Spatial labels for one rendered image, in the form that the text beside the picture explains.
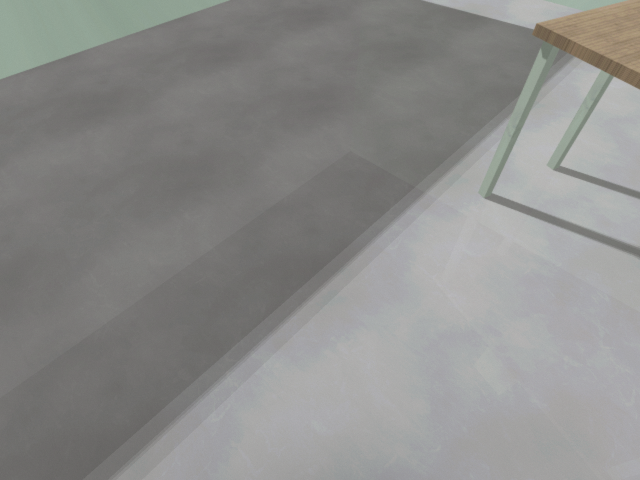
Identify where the table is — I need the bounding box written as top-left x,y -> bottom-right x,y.
478,0 -> 640,198

